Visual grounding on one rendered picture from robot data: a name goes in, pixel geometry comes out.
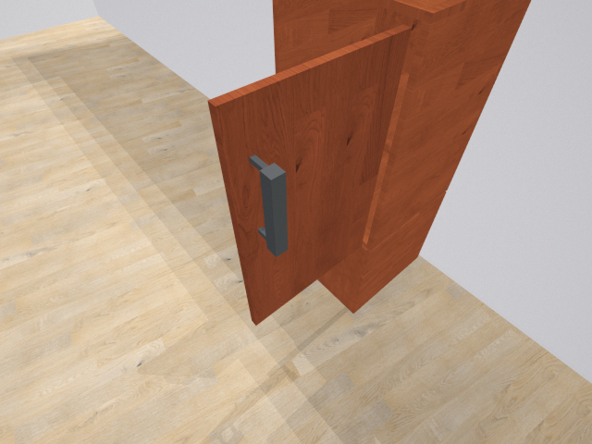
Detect cupboard door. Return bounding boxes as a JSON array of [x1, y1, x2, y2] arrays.
[[208, 24, 412, 326]]

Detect handle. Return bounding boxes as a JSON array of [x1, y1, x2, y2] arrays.
[[249, 154, 288, 257]]

